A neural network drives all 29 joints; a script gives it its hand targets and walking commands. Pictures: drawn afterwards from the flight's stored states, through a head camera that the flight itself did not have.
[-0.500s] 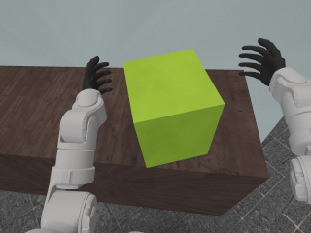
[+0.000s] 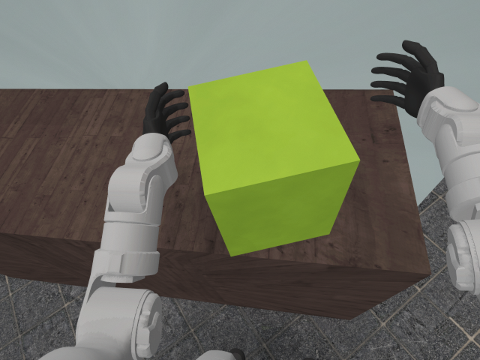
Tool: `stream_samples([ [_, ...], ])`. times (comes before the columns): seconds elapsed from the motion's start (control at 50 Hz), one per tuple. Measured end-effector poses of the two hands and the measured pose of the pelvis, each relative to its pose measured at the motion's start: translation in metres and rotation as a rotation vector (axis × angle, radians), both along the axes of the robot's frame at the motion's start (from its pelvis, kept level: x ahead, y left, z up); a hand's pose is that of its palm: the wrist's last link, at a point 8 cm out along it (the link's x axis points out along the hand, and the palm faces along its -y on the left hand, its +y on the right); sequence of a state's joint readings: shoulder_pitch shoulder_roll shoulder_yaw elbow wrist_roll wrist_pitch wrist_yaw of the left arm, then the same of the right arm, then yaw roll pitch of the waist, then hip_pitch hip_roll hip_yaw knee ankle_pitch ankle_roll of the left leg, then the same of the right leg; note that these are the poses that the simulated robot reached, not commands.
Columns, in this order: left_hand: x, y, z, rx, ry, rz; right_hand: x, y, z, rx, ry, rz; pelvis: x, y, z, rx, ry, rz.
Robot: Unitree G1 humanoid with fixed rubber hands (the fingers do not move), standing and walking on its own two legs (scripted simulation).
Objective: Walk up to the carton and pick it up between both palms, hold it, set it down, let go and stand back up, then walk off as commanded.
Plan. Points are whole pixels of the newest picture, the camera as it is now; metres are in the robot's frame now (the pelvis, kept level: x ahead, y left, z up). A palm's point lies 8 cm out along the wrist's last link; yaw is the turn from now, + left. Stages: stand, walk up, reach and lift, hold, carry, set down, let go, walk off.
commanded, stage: reach and lift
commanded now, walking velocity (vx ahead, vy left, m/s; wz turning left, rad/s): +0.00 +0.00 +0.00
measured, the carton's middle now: (265, 167) +0.42 +0.09 +0.02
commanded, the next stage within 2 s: none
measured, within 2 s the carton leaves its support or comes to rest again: neither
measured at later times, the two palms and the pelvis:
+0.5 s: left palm (173, 157) +0.38 +0.24 +0.08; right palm (391, 122) +0.52 -0.10 +0.07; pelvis +0.00 +0.00 -0.01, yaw +0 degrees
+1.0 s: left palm (187, 158) +0.38 +0.22 +0.07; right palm (358, 128) +0.51 -0.05 +0.06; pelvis +0.00 +0.00 -0.01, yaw +0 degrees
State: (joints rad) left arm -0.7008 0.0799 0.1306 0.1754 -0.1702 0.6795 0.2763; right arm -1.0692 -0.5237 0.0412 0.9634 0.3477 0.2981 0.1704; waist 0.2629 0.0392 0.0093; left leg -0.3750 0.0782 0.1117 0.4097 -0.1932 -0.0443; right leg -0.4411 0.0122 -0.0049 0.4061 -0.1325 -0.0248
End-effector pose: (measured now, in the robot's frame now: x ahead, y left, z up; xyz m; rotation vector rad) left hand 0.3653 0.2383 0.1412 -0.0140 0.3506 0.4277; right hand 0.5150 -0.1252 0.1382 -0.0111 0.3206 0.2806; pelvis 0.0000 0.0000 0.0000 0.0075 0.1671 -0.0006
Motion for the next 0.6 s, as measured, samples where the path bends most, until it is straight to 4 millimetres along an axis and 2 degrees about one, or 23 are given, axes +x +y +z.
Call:
stream_samples([
  [0.08, 0.003, 0.001, -0.005, 0.008, -0.016, 0.014, 0.003, 0.0, -0.004, 0.005, -0.019, -0.002, 0.0, 0.0, 0.0, 0.0, 0.011, 0.0],
  [0.26, 0.006, 0.001, -0.043, -0.007, 0.007, 0.022, 0.004, 0.0, -0.034, 0.017, -0.004, -0.016, 0.0, 0.0, -0.001, -0.001, 0.049, 0.0],
  [0.48, 0.011, 0.001, -0.065, 0.024, -0.05, 0.038, 0.007, 0.02, -0.068, 0.065, -0.017, -0.009, 0.001, 0.002, -0.005, -0.004, 0.143, 0.0],
  [0.6, 0.013, 0.001, -0.069, 0.031, -0.075, 0.04, 0.01, 0.024, -0.072, 0.078, -0.043, -0.013, 0.001, 0.003, -0.007, -0.005, 0.176, 0.0],
])
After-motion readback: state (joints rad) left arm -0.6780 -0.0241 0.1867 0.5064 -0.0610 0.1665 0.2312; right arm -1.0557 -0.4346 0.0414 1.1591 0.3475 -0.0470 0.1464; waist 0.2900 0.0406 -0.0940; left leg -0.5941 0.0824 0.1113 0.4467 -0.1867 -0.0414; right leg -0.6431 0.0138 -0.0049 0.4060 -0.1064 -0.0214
